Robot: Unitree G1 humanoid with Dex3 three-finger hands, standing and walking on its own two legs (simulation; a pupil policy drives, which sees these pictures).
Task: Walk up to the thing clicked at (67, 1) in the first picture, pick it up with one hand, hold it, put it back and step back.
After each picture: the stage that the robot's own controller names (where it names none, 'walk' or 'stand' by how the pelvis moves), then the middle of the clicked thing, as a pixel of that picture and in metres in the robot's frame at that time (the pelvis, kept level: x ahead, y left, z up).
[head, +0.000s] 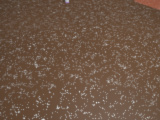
stand; out of the picture +2.35 +0.16 -0.72
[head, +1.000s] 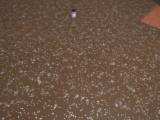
walk; (73, 13) +2.20 +0.05 -0.70
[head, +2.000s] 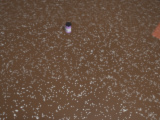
walk; (68, 27) +1.52 +0.03 -0.71
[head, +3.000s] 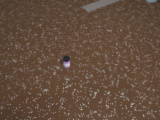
walk; (66, 61) +1.00 +0.10 -0.71
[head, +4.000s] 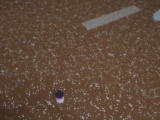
walk; (59, 96) +0.63 +0.12 -0.72
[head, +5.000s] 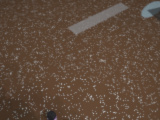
walk; (51, 117) +0.43 +0.17 -0.71
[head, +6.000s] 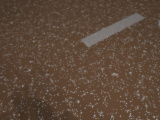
stand; out of the picture +0.36 +0.20 -0.72
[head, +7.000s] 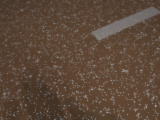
stand; out of the picture +0.35 +0.15 -0.71
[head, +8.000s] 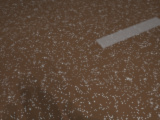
stand; out of the picture +0.35 +0.12 -0.72
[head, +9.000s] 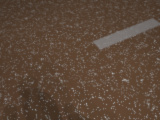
stand; out of the picture +0.35 +0.14 -0.73
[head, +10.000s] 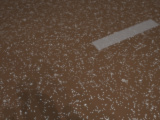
stand; out of the picture +0.35 +0.14 -0.73
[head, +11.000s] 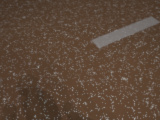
go down; out of the picture +0.34 +0.15 -0.73
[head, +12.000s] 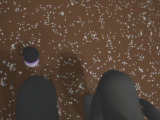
go down; (31, 57) +0.44 +0.16 -0.31
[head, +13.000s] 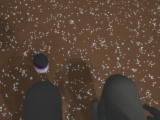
approach; (41, 64) +0.44 +0.14 -0.32
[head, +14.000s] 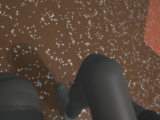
close in; out of the picture +0.44 +0.18 -0.23
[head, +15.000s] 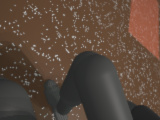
close; out of the picture +0.45 +0.20 -0.23
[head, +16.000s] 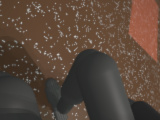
lift; out of the picture +0.43 +0.19 -0.23
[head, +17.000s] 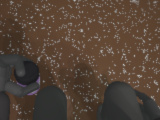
lift; (28, 79) +0.33 +0.18 -0.06
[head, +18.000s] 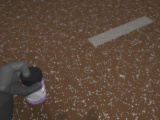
hold; (34, 85) +0.33 +0.16 +0.04
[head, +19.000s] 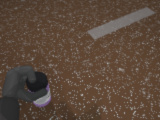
hold; (39, 89) +0.32 +0.15 +0.00
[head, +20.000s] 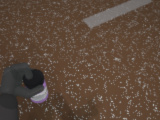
crouch; (36, 86) +0.34 +0.15 -0.03
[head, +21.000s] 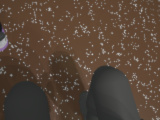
lower; out of the picture +0.49 +0.20 -0.10
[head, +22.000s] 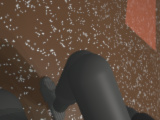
lower; out of the picture +0.47 +0.24 -0.24
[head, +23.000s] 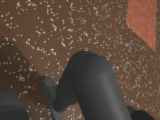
lower; out of the picture +0.47 +0.24 -0.24
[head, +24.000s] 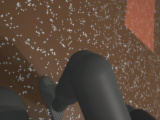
lower; out of the picture +0.47 +0.23 -0.24
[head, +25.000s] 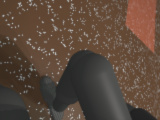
lower; out of the picture +0.46 +0.23 -0.25
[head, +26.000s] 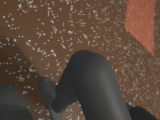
open; out of the picture +0.46 +0.21 -0.25
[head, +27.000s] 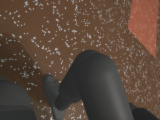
stand; out of the picture +0.46 +0.21 -0.25
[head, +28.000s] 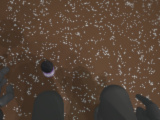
walk; (48, 69) +0.46 +0.14 -0.42
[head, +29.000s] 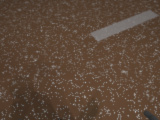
stand; out of the picture +0.38 +0.14 -0.66
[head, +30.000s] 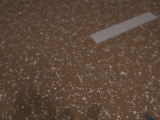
stand; out of the picture +0.39 +0.15 -0.67
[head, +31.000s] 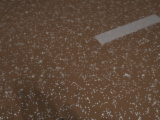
stand; out of the picture +0.39 +0.14 -0.70
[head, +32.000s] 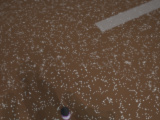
walk; (65, 113) +0.41 +0.13 -0.71
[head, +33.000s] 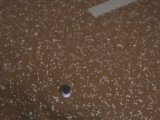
walk; (66, 91) +0.54 +0.06 -0.71
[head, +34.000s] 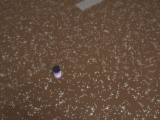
walk; (57, 71) +0.79 +0.25 -0.69
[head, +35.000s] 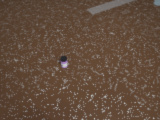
stand; (64, 61) +1.03 +0.16 -0.70
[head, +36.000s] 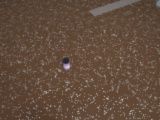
stand; (66, 63) +1.02 +0.14 -0.72
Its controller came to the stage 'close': yes
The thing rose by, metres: 0.72
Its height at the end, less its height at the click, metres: +0.00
